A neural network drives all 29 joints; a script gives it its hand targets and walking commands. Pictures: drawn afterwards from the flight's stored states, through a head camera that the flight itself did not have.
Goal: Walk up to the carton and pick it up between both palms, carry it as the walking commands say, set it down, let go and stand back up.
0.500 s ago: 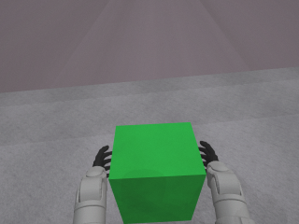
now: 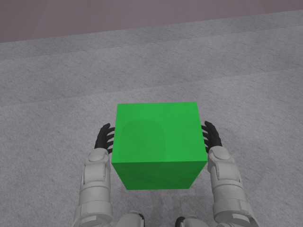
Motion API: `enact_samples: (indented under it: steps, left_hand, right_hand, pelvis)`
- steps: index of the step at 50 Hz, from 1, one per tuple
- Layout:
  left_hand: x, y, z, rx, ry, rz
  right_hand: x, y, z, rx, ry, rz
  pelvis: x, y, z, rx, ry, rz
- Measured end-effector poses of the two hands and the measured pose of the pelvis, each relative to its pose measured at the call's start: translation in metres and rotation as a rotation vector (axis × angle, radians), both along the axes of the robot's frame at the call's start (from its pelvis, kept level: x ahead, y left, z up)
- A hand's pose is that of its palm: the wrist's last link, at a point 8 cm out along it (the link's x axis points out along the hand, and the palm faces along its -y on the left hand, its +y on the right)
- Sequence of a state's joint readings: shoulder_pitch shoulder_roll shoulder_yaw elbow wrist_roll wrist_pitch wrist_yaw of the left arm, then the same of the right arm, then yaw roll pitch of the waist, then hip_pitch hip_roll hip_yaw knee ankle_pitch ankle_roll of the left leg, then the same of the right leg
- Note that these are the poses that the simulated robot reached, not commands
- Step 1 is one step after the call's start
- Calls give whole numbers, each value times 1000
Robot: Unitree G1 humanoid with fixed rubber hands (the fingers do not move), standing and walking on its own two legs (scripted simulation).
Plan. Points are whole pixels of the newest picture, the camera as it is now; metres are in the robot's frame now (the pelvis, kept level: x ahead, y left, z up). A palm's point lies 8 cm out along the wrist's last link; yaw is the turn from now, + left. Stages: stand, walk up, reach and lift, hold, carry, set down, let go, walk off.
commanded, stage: set down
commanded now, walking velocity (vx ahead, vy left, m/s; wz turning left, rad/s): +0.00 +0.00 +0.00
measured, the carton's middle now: (157, 151) +0.35 +0.04 -0.11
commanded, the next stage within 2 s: none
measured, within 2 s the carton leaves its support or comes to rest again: neither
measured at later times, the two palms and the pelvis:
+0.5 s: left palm (109, 151) +0.34 +0.19 -0.12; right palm (203, 148) +0.37 -0.12 -0.12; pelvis -0.02 +0.00 -0.07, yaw +0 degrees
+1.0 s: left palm (114, 153) +0.36 +0.20 -0.22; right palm (196, 151) +0.39 -0.11 -0.22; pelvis -0.03 +0.00 -0.15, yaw +0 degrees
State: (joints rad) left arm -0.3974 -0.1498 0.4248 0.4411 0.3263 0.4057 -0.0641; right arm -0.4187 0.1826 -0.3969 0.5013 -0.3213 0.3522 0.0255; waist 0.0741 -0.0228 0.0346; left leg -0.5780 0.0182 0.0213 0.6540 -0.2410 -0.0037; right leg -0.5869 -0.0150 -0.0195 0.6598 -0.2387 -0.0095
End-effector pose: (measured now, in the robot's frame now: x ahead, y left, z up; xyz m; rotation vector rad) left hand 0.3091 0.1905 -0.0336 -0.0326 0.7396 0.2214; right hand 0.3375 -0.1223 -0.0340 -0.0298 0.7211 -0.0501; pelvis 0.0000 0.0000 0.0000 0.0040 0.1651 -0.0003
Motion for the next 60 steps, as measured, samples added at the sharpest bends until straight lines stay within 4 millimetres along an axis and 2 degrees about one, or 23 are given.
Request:
enact_samples:
  steps: [9,28,60]
  left_hand:
    - [11,-1,-39,0,-9,4]
    - [33,5,-100,-13,-20,30]
    - [63,12,-217,-19,-24,40]
  right_hand:
    - [10,-1,-40,6,-7,-1]
    - [37,5,-102,21,-14,1]
    - [69,14,-218,17,-16,1]
  pelvis:
    - [-9,2,-23,1,163,-6]
    - [-17,-4,-78,-2,386,1]
    - [-39,-5,-182,-5,587,21]
